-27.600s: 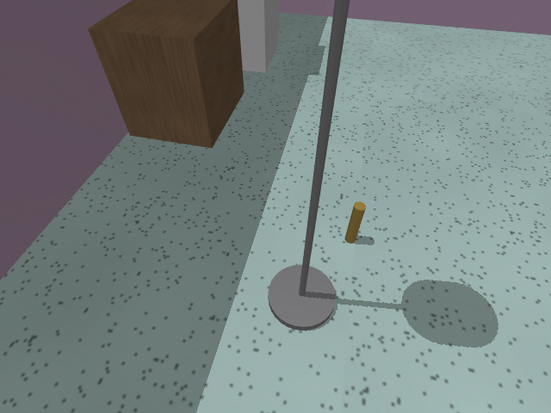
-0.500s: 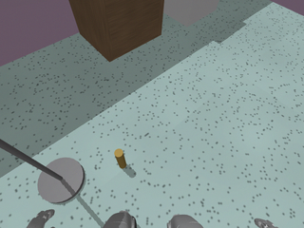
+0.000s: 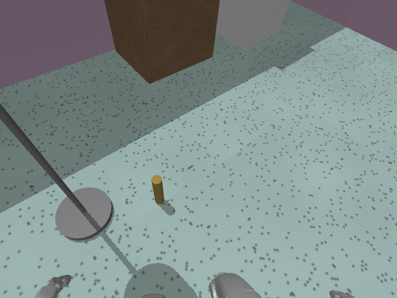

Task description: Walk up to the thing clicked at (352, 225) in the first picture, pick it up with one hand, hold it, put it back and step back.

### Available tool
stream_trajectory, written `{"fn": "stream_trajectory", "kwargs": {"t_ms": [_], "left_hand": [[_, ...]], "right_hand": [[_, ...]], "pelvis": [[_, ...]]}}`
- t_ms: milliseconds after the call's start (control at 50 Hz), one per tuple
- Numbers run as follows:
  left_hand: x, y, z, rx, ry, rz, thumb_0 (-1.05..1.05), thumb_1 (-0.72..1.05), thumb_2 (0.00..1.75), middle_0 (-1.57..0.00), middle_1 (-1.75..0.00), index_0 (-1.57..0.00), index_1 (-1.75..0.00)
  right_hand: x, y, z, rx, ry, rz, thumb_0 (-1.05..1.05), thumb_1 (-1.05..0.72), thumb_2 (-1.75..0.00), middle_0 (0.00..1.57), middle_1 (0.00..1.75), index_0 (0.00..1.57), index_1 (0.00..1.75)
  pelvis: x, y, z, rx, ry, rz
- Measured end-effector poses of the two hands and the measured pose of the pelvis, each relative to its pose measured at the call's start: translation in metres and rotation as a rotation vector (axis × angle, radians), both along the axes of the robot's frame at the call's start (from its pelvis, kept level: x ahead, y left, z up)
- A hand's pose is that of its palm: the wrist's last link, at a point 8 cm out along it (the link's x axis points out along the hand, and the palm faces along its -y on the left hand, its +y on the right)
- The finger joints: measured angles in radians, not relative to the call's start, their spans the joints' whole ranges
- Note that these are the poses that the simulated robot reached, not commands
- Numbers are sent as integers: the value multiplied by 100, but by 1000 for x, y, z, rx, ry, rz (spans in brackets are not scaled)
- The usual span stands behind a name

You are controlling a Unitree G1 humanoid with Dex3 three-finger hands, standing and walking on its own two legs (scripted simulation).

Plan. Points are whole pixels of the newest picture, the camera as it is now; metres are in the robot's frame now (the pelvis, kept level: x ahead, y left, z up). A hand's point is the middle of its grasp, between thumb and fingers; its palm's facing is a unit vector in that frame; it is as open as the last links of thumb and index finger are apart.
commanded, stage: walk up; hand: left
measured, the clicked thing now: (158, 190) +0.64 +0.17 -0.65
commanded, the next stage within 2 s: stand in 1.24 s
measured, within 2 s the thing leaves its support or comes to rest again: neither
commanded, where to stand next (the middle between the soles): +0.35 -0.04 m, yaw +2 degrees
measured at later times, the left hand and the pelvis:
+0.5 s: hand out of the picture +0.03 +0.26 -0.15, palm faces +0.01 -0.93 -0.38, open 7.4 cm; pelvis -0.03 -0.01 +0.00, yaw -1 degrees
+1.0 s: hand out of the picture +0.12 +0.23 -0.14, palm faces +0.01 -0.94 -0.33, open 7.4 cm; pelvis +0.00 -0.02 +0.01, yaw +0 degrees
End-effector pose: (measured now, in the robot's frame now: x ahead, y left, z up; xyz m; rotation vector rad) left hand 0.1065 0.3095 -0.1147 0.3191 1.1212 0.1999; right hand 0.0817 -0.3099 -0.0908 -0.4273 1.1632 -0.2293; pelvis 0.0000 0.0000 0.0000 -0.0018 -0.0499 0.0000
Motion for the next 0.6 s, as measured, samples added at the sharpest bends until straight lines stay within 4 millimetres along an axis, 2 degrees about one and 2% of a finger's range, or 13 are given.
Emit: {"fn": "stream_trajectory", "kwargs": {"t_ms": [80,140,200,280,400,520,600], "left_hand": [[-40,-3,-1,-4,65,-7,1,90,90,-20,-30,-20,-30],[-66,-8,-2,12,113,-20,1,90,90,-20,-30,-20,-30],[-89,-16,0,37,130,-11,1,90,90,-20,-30,-20,-30],[-110,-25,10,39,122,15,1,90,90,-20,-30,-20,-30],[-107,-21,16,37,71,41,1,90,90,-20,-30,-20,-30],[-82,-10,7,30,58,30,1,90,90,-20,-30,-20,-30],[-61,-14,10,30,30,-1,1,90,90,-20,-30,-20,-30]], "right_hand": [[-20,-12,6,-1,-36,-16,0,-90,-90,21,30,21,30],[-32,-26,3,6,-65,-26,0,-90,-90,21,30,21,30],[-45,-40,-7,16,-68,-48,0,-90,-90,20,30,21,30],[-60,-44,-13,46,-30,-67,0,-91,-90,20,30,21,29],[-68,-32,-20,76,31,-42,0,-91,-90,20,30,21,29],[-60,-10,-21,97,-4,-41,0,-91,-90,20,30,21,29],[-54,-7,-16,107,-30,-39,0,-91,-90,20,30,21,30]], "pelvis": [[-16,-7,2,-4,6,-29],[-26,-16,-2,0,10,-55],[-36,-25,-6,-26,-1,-60],[-38,-29,0,-8,-3,-56],[-35,-23,1,-3,-3,-12],[-32,-15,-2,18,-6,-13],[-30,-20,2,11,-2,-25]]}}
